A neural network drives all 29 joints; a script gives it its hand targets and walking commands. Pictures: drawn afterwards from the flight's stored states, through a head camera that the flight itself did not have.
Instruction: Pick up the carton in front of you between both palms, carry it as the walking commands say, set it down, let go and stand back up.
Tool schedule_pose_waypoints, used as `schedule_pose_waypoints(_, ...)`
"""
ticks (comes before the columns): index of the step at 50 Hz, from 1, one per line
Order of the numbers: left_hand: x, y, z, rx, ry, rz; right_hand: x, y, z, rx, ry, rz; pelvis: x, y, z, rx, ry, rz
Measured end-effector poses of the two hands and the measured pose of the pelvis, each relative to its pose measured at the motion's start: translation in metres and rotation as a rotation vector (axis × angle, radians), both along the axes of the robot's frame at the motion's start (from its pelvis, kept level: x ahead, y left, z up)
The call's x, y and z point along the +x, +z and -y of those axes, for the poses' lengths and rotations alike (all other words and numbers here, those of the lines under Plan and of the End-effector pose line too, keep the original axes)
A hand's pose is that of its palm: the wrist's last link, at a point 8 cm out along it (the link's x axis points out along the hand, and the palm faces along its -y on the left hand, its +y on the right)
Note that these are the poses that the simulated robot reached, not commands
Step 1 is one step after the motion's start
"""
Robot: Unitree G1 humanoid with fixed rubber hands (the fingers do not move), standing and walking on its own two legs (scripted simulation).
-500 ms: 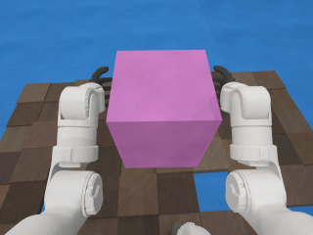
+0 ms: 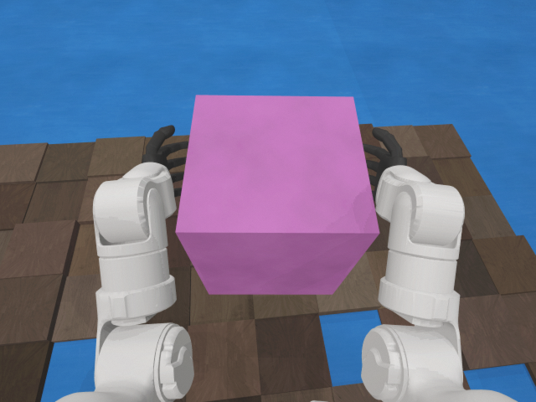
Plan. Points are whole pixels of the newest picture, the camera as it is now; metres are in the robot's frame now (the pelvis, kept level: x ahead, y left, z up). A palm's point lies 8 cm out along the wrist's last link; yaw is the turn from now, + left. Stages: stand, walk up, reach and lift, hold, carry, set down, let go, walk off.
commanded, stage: carry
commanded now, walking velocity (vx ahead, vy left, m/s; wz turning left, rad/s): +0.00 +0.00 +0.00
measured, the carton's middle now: (272, 207) +0.38 +0.00 +0.05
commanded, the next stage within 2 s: none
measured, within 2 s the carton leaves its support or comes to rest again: neither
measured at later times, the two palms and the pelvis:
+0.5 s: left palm (139, 174) +0.40 +0.19 +0.10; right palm (349, 174) +0.41 -0.11 +0.10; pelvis +0.04 +0.03 -0.02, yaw +2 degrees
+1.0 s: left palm (135, 203) +0.34 +0.18 +0.12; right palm (368, 191) +0.36 -0.12 +0.12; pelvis +0.01 +0.01 -0.02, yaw +3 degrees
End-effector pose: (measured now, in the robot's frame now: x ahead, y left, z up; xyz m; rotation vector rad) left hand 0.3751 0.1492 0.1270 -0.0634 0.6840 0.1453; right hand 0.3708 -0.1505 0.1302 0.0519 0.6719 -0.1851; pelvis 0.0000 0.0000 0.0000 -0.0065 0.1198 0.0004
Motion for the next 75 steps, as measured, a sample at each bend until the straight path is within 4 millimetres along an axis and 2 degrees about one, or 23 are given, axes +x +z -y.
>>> schedule_pose_waypoints(4,0.009,-0.003,-0.006,0.038,-0.01,-0.04,0.011,-0.008,-0.006,-0.013,0.03,-0.041,0.02,0.001,-0.005,-0.007,0.004,0.012)
schedule_pose_waypoints(8,0.015,-0.01,-0.017,0.067,-0.017,-0.058,0.025,-0.012,-0.017,-0.038,0.07,-0.058,0.029,-0.003,-0.012,-0.004,0.006,0.023)
schedule_pose_waypoints(13,0.024,-0.023,-0.034,0.066,-0.035,-0.055,0.034,-0.018,-0.034,-0.063,0.073,-0.058,0.043,-0.018,-0.026,-0.013,0.002,0.034)
schedule_pose_waypoints(17,0.027,-0.035,-0.039,0.062,-0.04,-0.098,0.033,-0.034,-0.039,-0.074,0.08,-0.101,0.044,-0.019,-0.029,-0.008,0.012,0.039)
schedule_pose_waypoints(20,0.028,-0.035,-0.039,0.071,-0.035,-0.101,0.034,-0.039,-0.038,-0.064,0.087,-0.103,0.045,-0.019,-0.029,-0.012,0.027,0.045)
schedule_pose_waypoints(28,0.025,-0.023,-0.037,0.077,-0.009,-0.062,0.039,-0.029,-0.036,-0.035,0.093,-0.062,0.043,-0.017,-0.026,-0.021,0.034,0.044)
schedule_pose_waypoints(34,0.012,-0.021,-0.034,0.073,-0.002,-0.064,0.03,-0.023,-0.034,-0.045,0.105,-0.064,0.038,-0.019,-0.02,-0.022,0.041,0.059)
schedule_pose_waypoints(50,-0.031,-0.009,-0.026,0.09,-0.009,-0.078,-0.009,-0.009,-0.026,-0.063,0.128,-0.077,0.009,-0.016,-0.009,-0.018,0.046,0.106)
schedule_pose_waypoints(63,-0.056,-0.01,-0.025,0.093,-0.017,-0.091,-0.036,-0.01,-0.025,-0.069,0.129,-0.09,-0.017,-0.016,-0.009,-0.016,0.044,0.111)
schedule_pose_waypoints(75,-0.071,-0.012,-0.028,0.09,-0.015,-0.092,-0.051,-0.013,-0.027,-0.07,0.129,-0.091,-0.034,-0.017,-0.01,-0.014,0.043,0.107)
